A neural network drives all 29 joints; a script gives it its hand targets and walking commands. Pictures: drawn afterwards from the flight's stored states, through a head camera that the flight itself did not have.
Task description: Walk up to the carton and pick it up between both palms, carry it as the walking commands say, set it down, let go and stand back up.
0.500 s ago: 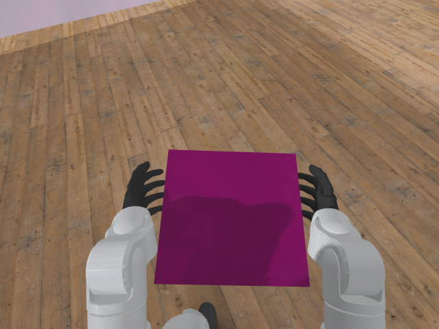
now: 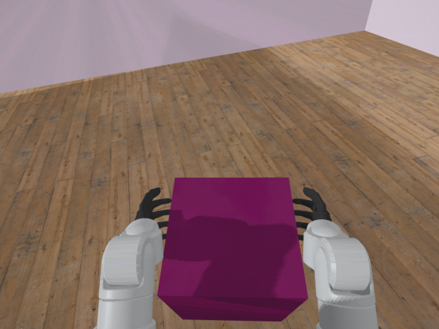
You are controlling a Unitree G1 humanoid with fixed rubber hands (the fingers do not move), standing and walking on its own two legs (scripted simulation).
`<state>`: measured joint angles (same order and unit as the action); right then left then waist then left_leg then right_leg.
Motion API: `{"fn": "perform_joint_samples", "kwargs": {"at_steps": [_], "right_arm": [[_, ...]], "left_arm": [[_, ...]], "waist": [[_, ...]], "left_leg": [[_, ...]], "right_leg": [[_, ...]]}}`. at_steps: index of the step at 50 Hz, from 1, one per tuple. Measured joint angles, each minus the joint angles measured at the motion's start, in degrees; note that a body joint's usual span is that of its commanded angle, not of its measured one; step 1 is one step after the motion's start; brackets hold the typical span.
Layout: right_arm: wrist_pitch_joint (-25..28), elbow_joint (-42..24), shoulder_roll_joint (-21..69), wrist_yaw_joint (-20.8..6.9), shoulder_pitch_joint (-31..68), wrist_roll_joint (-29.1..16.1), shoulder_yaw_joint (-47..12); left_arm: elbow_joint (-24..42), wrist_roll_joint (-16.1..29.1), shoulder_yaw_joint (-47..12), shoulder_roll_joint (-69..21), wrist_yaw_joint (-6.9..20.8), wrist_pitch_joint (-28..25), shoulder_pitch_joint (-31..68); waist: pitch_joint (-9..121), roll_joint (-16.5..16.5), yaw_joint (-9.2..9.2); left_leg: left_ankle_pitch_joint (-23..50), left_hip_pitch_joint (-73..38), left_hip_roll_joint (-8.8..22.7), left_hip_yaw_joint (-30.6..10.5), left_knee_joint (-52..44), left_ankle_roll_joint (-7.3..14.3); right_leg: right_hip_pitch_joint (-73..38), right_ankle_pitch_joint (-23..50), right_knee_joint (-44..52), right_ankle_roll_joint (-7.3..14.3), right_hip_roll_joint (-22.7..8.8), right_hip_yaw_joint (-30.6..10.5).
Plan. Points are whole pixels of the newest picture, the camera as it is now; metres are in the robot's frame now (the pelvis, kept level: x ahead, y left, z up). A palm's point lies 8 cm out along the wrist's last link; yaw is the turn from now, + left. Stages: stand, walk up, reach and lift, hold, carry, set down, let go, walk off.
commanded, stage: carry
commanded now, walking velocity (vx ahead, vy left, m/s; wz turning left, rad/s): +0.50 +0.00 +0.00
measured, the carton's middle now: (231, 254) +0.28 +0.01 -0.01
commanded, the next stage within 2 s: none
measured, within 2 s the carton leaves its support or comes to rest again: neither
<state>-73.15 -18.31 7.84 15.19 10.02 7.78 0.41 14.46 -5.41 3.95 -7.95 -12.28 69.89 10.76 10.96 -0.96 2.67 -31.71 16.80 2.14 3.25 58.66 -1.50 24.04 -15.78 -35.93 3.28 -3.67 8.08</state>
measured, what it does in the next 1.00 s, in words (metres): walks ahead: left foot, then right foot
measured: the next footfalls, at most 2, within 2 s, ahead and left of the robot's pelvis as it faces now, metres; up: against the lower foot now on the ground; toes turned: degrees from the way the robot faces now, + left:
left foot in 0.38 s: +0.43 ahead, +0.08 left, +0.00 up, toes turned +5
right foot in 0.76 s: +0.83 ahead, -0.26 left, +0.00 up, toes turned -10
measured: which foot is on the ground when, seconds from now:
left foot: up 0.00-0.36, down 0.38-0.80, up 0.82-1.00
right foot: down 0.00-0.40, up 0.42-0.74, down 0.76-1.00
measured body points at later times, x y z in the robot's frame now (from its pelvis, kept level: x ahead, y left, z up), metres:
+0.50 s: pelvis +0.39 -0.04 +0.00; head +0.39 -0.07 +0.45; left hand +0.68 +0.07 +0.09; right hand +0.65 -0.22 +0.08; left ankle +0.39 +0.07 -0.73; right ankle +0.17 -0.10 -0.60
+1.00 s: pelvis +0.77 -0.18 +0.03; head +0.83 -0.22 +0.47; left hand +1.06 -0.04 +0.10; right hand +1.07 -0.33 +0.08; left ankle +0.75 -0.03 -0.62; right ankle +0.79 -0.25 -0.73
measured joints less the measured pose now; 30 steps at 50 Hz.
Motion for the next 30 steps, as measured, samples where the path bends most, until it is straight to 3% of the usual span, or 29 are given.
{"fn": "perform_joint_samples", "kwargs": {"at_steps": [3, 8, 12, 16, 18, 19, 20, 22, 24, 25, 27, 30], "right_arm": [[-1.3, 3.4, 0.1, 0.0, 0.7, -0.7, 0.0], [5.2, -2.9, 0.9, -1.1, 4.7, -2.1, 2.6], [8.1, -7.0, 1.1, -0.1, 5.6, -2.6, 1.9], [6.2, -7.5, 0.4, 0.1, 2.4, -2.3, 2.0], [4.7, -7.5, 0.2, 0.2, 1.0, -2.5, 1.7], [4.2, -7.4, 0.1, 0.2, 0.5, -2.7, 1.4], [4.2, -6.6, 0.0, 0.1, -0.2, -3.0, 0.6], [3.5, -4.0, 0.0, -0.1, -0.4, -3.6, -0.7], [2.5, -1.8, 0.2, 0.0, 1.2, -3.2, -1.6], [2.2, -1.2, 0.3, 0.2, 1.6, -2.8, -1.8], [2.4, -2.1, 0.3, 0.5, 1.5, -2.7, -1.7], [4.0, -6.0, 0.0, 0.0, -0.4, -2.9, -1.1]], "left_arm": [[-0.2, 1.5, 0.2, 0.3, -1.1, 1.5, -2.8], [9.3, 4.0, 0.1, -0.2, -5.3, -1.5, 1.1], [12.3, 2.4, 1.7, -0.9, -2.7, -3.7, 4.1], [9.2, 1.4, -0.2, -0.6, -1.1, -2.8, 2.9], [8.5, 0.9, -1.1, -0.3, -0.9, -1.5, 1.8], [8.7, 0.7, -1.3, -0.2, -0.9, -1.0, 1.1], [8.6, 0.5, -1.0, 0.0, -0.8, -0.8, 0.2], [8.3, 0.3, 0.2, 0.3, -0.5, -0.2, -1.9], [8.0, 0.4, 1.4, 0.4, -0.3, 0.1, -3.0], [7.8, 0.5, 1.6, 0.4, -0.4, 0.1, -3.2], [8.1, 1.2, 1.4, 0.4, -0.7, -0.2, -3.0], [9.6, 1.8, 0.3, 0.2, -0.9, -1.4, -2.0]], "waist": [[-4.7, 2.9, 0.38], [-12.9, 2.3, -1.11], [-12.6, 3.3, -2.74], [-7.5, 3.4, -4.45], [-5.5, 3.1, -4.85], [-4.6, 2.8, -4.87], [-3.4, 4.2, -5.2], [-1.8, 4.7, -5.25], [-2.8, 1.1, -4.9], [-4.0, -0.5, -4.76], [-6.9, -2.2, -4.45], [-9.9, -0.8, -4.82]], "left_leg": [[4.5, 6.2, -2.9, 2.7, 3.5, 0.2], [15.6, 14.6, -1.7, 2.1, -6.1, 0.4], [21.6, 16.8, -1.7, 3.0, -14.8, 0.9], [26.5, 13.9, -2.8, 7.4, -27.1, 1.0], [29.9, 10.8, -3.8, 10.5, -33.4, 1.5], [31.0, 8.8, -4.2, 12.0, -35.7, 2.4], [27.4, 7.4, -5.3, 12.8, -34.8, 4.2], [21.1, 6.2, -5.1, 13.2, -31.5, 5.1], [18.4, 4.7, -1.6, 12.4, -30.1, 4.5], [17.7, 2.8, -0.3, 11.7, -30.6, 4.3], [16.5, -2.6, 1.1, 8.7, -34.0, 2.0], [14.9, -10.9, 2.4, 6.0, -38.2, -0.9]], "right_leg": [[-6.4, 1.8, 9.3, 1.1, -0.1, -1.0], [-15.0, 3.2, 20.4, 1.4, 1.9, -1.6], [-21.7, 1.3, 25.9, 1.0, 1.5, -3.7], [-29.4, -4.4, 27.2, -0.2, 0.4, -3.4], [-32.9, -8.3, 25.0, -1.2, 0.2, -2.9], [-33.7, -10.6, 21.6, -1.8, 0.2, -2.8], [-33.1, -12.6, 16.2, -2.6, -1.1, -2.7], [-24.7, -8.1, -4.4, -4.1, -2.1, -4.3], [-10.9, -14.0, -29.3, -5.1, 2.4, -7.9], [-5.0, -16.5, -35.7, -5.0, 3.8, -8.3], [4.9, -17.4, -36.5, -4.6, 4.4, -8.5], [11.6, -9.6, -17.6, -5.1, 1.2, -6.8]]}}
